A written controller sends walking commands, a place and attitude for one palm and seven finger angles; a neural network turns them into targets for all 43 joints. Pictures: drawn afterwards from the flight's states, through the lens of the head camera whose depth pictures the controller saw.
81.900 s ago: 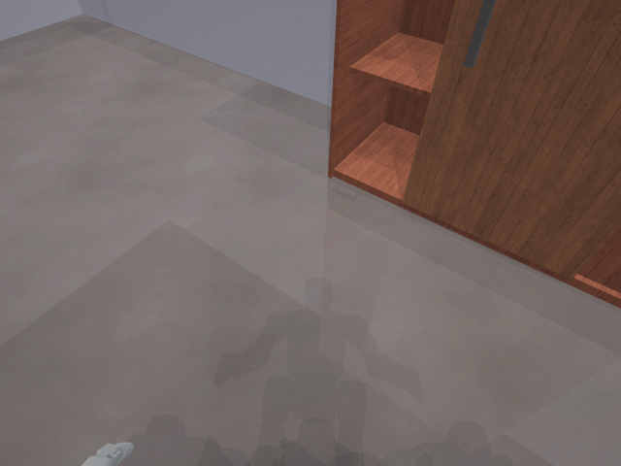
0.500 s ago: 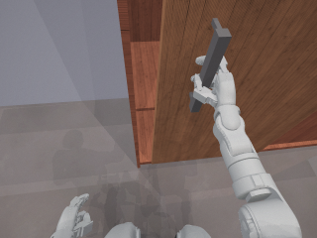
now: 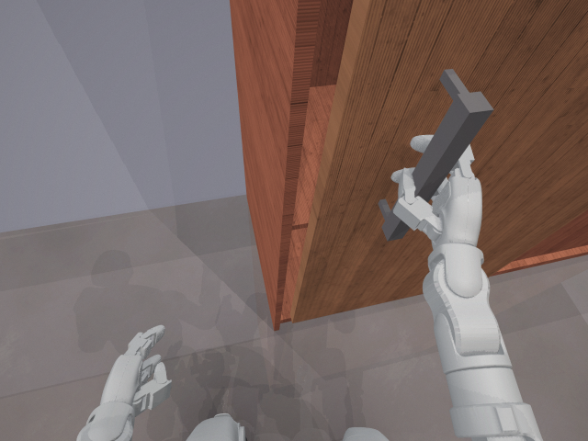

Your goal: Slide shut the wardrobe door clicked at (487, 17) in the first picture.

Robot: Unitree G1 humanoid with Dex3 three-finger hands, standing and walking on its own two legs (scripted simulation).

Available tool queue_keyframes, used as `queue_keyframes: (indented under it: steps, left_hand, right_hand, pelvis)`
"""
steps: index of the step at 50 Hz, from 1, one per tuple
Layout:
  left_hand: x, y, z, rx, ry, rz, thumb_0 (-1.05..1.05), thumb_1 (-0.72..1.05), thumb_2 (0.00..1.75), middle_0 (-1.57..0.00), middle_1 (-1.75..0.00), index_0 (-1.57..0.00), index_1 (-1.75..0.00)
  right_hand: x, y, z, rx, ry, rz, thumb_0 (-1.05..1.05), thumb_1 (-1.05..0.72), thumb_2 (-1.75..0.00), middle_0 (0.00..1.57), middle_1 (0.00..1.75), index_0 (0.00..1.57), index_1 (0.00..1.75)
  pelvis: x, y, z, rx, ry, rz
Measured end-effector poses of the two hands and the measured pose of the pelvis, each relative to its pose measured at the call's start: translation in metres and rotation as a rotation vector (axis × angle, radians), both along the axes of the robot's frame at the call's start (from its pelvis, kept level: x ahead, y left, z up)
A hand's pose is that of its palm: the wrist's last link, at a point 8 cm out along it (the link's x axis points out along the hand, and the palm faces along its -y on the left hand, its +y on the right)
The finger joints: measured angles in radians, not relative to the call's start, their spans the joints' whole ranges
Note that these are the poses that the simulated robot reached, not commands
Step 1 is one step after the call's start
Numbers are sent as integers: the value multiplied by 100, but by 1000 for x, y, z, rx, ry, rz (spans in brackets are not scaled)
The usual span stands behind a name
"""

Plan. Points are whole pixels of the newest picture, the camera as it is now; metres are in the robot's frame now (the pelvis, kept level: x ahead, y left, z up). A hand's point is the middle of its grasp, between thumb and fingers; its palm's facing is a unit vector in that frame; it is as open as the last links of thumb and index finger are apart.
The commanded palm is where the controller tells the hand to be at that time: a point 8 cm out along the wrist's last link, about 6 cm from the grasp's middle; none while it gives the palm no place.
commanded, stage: step sideways, sliding the door along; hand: right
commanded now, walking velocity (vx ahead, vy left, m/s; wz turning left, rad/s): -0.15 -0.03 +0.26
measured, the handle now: (416, 170) +0.42 -0.18 +0.10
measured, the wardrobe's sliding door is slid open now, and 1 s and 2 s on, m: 0.04 0.00 0.00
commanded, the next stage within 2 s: stop walking and hold the door there in 1.28 s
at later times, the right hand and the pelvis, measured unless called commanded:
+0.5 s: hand (375, 202) +0.37 -0.11 +0.11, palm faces +0.26 +0.96 -0.05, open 6.5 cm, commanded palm +0.32 -0.07 +0.11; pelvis +0.05 +0.04 +0.00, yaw -2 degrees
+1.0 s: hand (374, 198) +0.37 -0.11 +0.11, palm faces +0.34 +0.94 +0.02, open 6.2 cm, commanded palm +0.32 -0.04 +0.11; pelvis +0.10 +0.02 +0.00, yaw +3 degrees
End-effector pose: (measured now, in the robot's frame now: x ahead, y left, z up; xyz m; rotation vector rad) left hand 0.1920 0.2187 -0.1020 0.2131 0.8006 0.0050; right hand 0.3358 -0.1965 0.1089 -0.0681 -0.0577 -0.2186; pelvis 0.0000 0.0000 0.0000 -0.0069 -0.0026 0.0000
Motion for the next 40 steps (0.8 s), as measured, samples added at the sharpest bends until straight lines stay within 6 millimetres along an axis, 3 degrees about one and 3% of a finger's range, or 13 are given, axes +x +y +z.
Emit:
queue_keyframes:
  steps: [4, 9, 15, 20, 25, 29, 33, 40]
  left_hand:
    - [17, -1, -2, -34, -5, -14, 1, 91, 90, -20, -29, -20, -30]
    - [37, -8, 8, -30, -40, 2, 1, 91, 90, -20, -29, -20, -30]
    - [57, -25, 20, -70, -85, -63, 1, 91, 90, -20, -29, -20, -30]
    - [70, -33, 7, -113, -76, -145, 1, 90, 90, -20, -29, -20, -30]
    - [82, -22, -6, -122, -33, -156, 1, 90, 90, -20, -29, -20, -30]
    - [84, -4, 7, -83, -40, -93, 1, 90, 90, -20, -29, -20, -30]
    - [86, 12, 19, -37, -68, -37, 1, 91, 90, -20, -29, -20, -30]
    - [95, 11, 21, -46, -120, -58, 1, 91, 90, -20, -29, -20, -30]
  right_hand:
    - [-2, 15, -1, -8, -15, -2, 1, -69, -86, 41, 139, 16, 140]
    - [-6, 35, 0, 23, -5, 39, 2, -71, -83, 37, 139, 20, 140]
    - [-6, 34, -1, 18, -24, 62, 2, -73, -82, 34, 140, 20, 139]
    - [-5, 34, -3, -19, -68, 43, 1, -70, -84, 39, 140, 21, 137]
    - [-5, 38, -3, -2, -67, -40, 1, -68, -84, 43, 140, 23, 137]
    - [-6, 41, 0, 56, -22, -83, 2, -68, -85, 39, 140, 25, 138]
    - [-6, 40, 0, 57, -21, -50, 3, -70, -83, 38, 140, 27, 139]
    - [-6, 40, -1, 43, -40, -59, 2, -69, -83, 40, 140, 25, 137]
  pelvis:
    - [12, 9, 1, 0, 15, -2]
    - [24, 0, 8, 1, 47, 15]
    - [38, 2, 8, 12, 32, 18]
    - [49, 23, -3, 9, -1, -25]
    - [55, 38, -3, -3, 9, -30]
    - [59, 31, 9, -17, 46, -12]
    - [69, 23, 8, 12, 48, 7]
    - [85, 29, 1, 38, 7, 48]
